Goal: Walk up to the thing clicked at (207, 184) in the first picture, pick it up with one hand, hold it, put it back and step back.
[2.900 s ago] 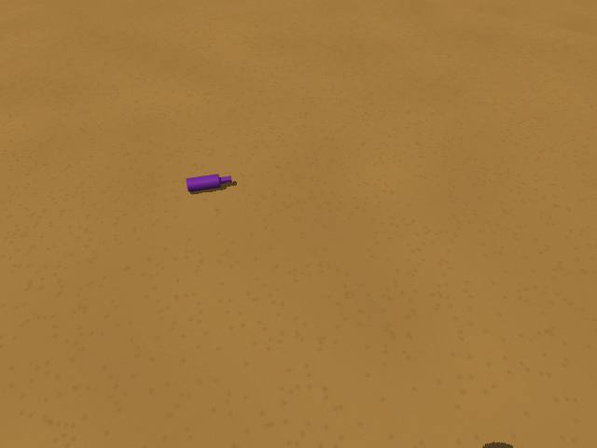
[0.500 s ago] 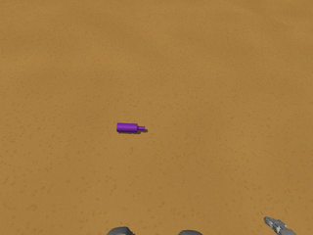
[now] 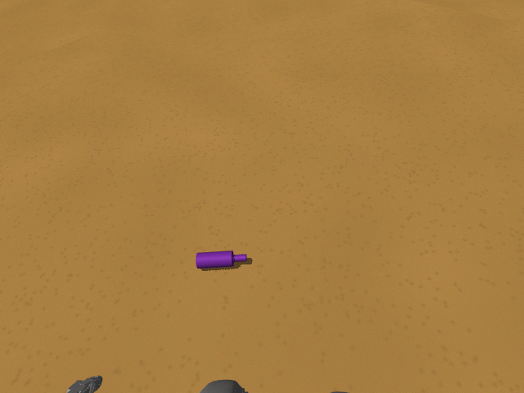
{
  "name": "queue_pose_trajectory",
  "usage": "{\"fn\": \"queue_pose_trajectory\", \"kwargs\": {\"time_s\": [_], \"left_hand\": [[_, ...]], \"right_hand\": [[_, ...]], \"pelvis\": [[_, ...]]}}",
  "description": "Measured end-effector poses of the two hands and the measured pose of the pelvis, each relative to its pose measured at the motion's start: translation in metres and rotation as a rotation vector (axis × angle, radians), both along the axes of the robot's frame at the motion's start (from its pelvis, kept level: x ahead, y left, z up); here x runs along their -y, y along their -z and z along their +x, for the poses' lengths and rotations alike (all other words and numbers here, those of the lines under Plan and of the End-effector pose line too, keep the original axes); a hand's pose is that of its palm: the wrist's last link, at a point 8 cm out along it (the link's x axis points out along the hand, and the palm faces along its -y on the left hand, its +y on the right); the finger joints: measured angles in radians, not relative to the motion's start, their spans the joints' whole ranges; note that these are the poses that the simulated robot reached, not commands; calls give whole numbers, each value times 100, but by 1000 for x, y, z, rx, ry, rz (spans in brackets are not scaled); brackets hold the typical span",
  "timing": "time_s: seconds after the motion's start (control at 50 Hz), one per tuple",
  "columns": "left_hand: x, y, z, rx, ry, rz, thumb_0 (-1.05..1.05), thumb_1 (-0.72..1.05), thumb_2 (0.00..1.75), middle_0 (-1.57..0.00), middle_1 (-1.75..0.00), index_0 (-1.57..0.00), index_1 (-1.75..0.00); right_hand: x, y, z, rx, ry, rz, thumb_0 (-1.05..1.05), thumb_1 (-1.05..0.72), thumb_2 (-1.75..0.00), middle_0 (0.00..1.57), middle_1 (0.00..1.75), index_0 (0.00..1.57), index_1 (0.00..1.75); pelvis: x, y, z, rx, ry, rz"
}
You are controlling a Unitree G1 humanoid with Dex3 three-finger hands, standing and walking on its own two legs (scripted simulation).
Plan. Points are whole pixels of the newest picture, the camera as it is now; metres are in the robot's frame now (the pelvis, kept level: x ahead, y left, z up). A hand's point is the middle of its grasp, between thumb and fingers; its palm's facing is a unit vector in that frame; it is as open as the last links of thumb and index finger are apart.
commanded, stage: walk up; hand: left
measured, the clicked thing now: (222, 259) +0.72 +0.26 -0.73
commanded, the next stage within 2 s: none
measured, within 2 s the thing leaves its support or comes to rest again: neither
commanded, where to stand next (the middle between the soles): +0.34 +0.02 m, yaw +2 degrees
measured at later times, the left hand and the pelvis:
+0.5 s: hand (121, 378) +0.18 +0.29 -0.16, palm faces -0.01 -0.95 -0.32, open 7.4 cm; pelvis +0.16 +0.02 +0.00, yaw +2 degrees
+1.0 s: hand (145, 300) +0.31 +0.27 -0.14, palm faces +0.01 -0.91 -0.42, open 7.4 cm; pelvis +0.25 -0.01 -0.01, yaw +3 degrees
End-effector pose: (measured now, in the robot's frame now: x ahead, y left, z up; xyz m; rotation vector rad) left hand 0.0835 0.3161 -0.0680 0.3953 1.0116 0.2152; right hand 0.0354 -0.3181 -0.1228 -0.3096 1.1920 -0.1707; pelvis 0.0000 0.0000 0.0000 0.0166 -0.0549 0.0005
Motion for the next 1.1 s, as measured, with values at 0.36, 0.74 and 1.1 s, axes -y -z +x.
{"fn": "queue_pose_trajectory", "kwargs": {"time_s": [0.36, 0.74, 1.1], "left_hand": [[-12, 56, 32, -186, -113, -87, 1, 91, 90, -20, -30, -20, -30], [-6, 29, 167, -151, -67, 31, 1, 91, 90, -20, -30, -20, -30], [-1, 48, 234, -121, -91, -40, 1, 91, 90, -20, -30, -20, -30]], "right_hand": [[-19, -31, 191, 116, -136, -74, 0, -90, -90, 20, 30, 20, 30], [10, -6, 250, 49, -41, -30, 0, -90, -90, 20, 30, 20, 31], [-16, 0, 301, -16, -39, -39, 0, -90, -90, 20, 30, 20, 30]], "pelvis": [[-12, 12, 121, -2, -46, -23], [13, 11, 224, -7, -32, -2], [-4, 11, 260, -2, -44, -14]]}}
